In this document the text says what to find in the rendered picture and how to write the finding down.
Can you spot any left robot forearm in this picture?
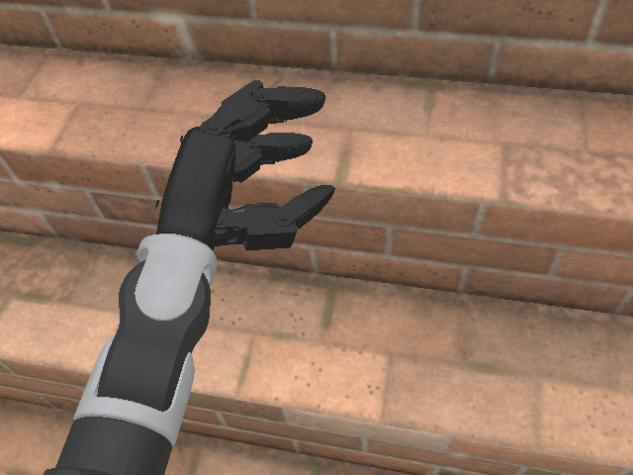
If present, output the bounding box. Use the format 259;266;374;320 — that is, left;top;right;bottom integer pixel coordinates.
44;234;217;475

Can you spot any left robot hand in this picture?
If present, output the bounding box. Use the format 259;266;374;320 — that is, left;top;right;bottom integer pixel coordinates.
155;80;335;250

